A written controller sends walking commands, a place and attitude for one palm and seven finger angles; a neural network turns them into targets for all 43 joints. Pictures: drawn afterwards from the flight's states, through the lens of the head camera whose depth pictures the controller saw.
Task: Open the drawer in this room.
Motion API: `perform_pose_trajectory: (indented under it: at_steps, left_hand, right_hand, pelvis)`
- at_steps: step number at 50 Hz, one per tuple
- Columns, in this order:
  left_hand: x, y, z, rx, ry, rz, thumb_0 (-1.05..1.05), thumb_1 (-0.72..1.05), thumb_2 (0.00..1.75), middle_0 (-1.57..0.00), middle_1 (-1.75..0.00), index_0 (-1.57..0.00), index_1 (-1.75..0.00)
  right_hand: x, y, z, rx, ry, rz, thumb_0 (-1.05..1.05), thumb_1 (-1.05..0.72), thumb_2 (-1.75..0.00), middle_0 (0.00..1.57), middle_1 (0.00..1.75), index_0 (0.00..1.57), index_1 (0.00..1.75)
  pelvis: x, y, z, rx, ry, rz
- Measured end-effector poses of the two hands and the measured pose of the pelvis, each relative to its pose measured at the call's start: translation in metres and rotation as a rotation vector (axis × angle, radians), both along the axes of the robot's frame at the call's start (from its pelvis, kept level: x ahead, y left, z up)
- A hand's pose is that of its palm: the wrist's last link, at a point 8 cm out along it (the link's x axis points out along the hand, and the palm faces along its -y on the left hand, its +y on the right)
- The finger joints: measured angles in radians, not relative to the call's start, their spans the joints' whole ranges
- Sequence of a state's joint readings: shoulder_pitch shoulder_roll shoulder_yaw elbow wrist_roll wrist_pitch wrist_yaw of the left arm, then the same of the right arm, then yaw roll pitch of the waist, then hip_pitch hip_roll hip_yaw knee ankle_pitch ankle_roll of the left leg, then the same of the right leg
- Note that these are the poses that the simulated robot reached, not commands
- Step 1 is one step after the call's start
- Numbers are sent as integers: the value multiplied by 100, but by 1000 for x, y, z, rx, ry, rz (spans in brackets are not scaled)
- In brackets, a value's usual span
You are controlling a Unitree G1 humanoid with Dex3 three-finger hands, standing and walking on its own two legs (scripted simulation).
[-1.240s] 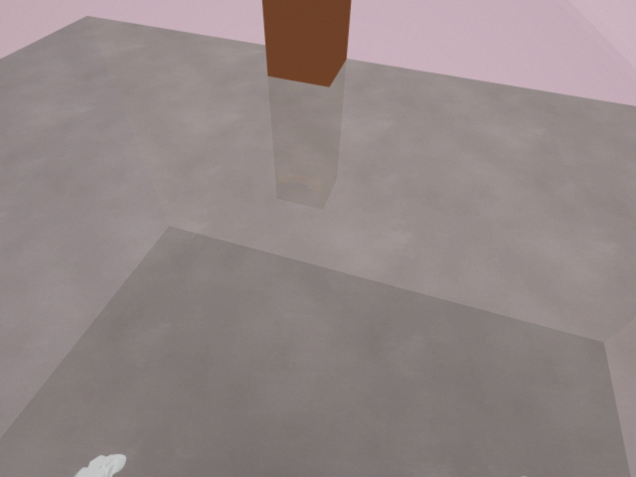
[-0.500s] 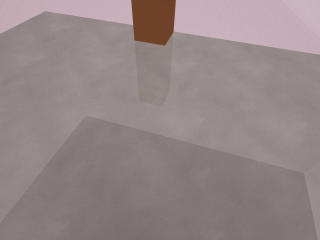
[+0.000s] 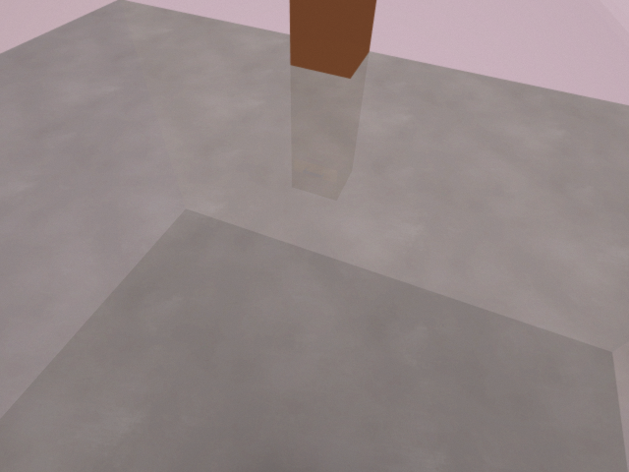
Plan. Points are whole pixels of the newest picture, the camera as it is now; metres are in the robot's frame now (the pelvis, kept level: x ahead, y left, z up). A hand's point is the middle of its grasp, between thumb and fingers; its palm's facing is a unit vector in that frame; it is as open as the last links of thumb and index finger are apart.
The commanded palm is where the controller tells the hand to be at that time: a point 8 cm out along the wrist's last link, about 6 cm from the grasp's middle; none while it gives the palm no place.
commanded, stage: stand and wait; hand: left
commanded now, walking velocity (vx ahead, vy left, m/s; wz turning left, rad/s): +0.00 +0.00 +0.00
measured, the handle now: out of the picture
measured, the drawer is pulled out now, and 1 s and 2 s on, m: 0.00 0.00 0.00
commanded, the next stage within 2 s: turn or walk to find it in 0.28 s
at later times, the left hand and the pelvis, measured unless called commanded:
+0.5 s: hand out of the picture -0.01 +0.17 -0.16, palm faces +0.11 -0.97 -0.21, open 7.4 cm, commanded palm none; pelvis -0.02 -0.01 +0.01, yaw +5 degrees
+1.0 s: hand out of the picture -0.08 +0.20 -0.17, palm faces +0.21 -0.95 -0.23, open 7.4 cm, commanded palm none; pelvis -0.05 +0.01 +0.00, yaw +10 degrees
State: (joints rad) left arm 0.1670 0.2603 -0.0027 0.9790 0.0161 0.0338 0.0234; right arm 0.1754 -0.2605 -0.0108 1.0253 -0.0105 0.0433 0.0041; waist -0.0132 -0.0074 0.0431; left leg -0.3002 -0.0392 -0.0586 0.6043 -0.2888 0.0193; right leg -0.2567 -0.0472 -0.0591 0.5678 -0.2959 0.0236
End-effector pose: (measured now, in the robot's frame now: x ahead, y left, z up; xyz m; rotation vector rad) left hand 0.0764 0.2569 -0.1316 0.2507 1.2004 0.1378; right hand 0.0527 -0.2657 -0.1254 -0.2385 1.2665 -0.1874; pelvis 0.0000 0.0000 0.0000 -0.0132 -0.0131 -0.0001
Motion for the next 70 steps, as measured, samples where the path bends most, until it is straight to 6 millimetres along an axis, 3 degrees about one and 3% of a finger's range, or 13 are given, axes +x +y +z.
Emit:
perform_pose_trajectory:
  at_steps: [4,10,16,22,30,36,44,50,57,64,70]
  left_hand:
    - [-18,0,-11,-24,45,29,0,90,90,-20,-30,-21,-30]
    - [-40,-7,-2,-30,76,66,0,90,90,-20,-30,-20,-29]
    - [-62,-25,2,-14,79,88,0,90,90,-20,-30,-20,-29]
    - [-85,-38,3,-37,90,131,0,90,90,-20,-30,-21,-29]
    - [-115,-30,-14,-87,123,201,0,90,90,-20,-30,-21,-29]
    - [-137,-25,-11,-92,171,203,0,90,90,-20,-30,-20,-29]
    - [-158,-20,-7,-73,187,239,0,90,90,-20,-30,-20,-29]
    - [-166,-12,-9,-54,156,285,0,90,90,-20,-30,-20,-29]
    - [-165,14,-26,-72,102,338,0,90,90,-20,-30,-21,-29]
    - [-145,31,-6,-57,37,340,0,91,90,-20,-30,-20,-29]
    - [-129,31,9,-32,-32,359,0,91,90,-20,-30,-20,-29]
  right_hand:
    - [-8,22,-3,26,7,9,1,-91,-89,20,30,20,30]
    - [-23,38,-3,68,41,7,1,-90,-89,20,30,21,30]
    - [-34,25,-15,93,48,-15,1,-91,-89,20,30,21,30]
    - [-36,13,-11,77,70,0,1,-91,-89,20,30,20,30]
    - [-28,26,-6,24,59,61,1,-91,-90,20,30,20,30]
    - [-23,48,-1,54,24,79,1,-91,-89,20,30,20,30]
    - [-26,49,-4,67,30,106,1,-92,-89,20,30,20,30]
    - [-28,46,-10,58,59,143,1,-91,-89,20,30,20,30]
    - [-19,56,-8,5,44,202,1,-91,-89,20,30,20,30]
    - [-13,72,7,13,17,235,1,-91,-89,20,30,20,30]
    - [-5,72,6,40,9,265,1,-90,-89,20,30,21,30]
  pelvis:
    - [-3,5,-2,12,6,11]
    - [-8,1,7,8,16,26]
    - [-13,-12,4,23,1,30]
    - [-16,-14,7,20,-6,72]
    - [-25,2,3,12,-15,103]
    - [-31,7,9,11,-16,96]
    - [-42,8,8,7,2,129]
    - [-50,9,1,-10,19,175]
    - [-57,28,-10,-8,15,252]
    - [-62,32,6,-15,34,286]
    - [-62,24,11,-14,42,334]
